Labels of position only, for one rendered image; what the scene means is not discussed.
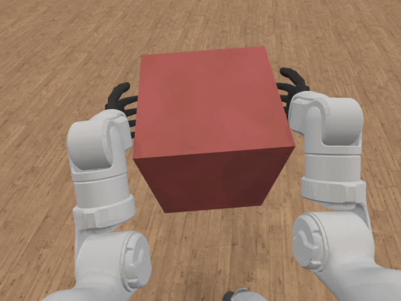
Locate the left robot forearm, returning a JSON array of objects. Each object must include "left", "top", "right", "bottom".
[{"left": 66, "top": 109, "right": 136, "bottom": 280}]

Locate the right robot forearm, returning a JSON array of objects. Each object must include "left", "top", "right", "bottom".
[{"left": 288, "top": 91, "right": 375, "bottom": 256}]

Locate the left robot hand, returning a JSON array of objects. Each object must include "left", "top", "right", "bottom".
[{"left": 105, "top": 82, "right": 138, "bottom": 138}]

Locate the right robot hand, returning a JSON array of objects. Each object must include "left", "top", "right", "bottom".
[{"left": 276, "top": 68, "right": 310, "bottom": 119}]

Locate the robot right shin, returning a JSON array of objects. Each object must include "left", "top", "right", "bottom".
[{"left": 232, "top": 288, "right": 248, "bottom": 298}]

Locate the right robot upper arm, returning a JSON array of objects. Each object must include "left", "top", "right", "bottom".
[{"left": 292, "top": 211, "right": 401, "bottom": 301}]

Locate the left robot upper arm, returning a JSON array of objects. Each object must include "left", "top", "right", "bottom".
[{"left": 41, "top": 231, "right": 152, "bottom": 301}]

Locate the carton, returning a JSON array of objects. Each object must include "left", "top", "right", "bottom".
[{"left": 133, "top": 46, "right": 295, "bottom": 213}]

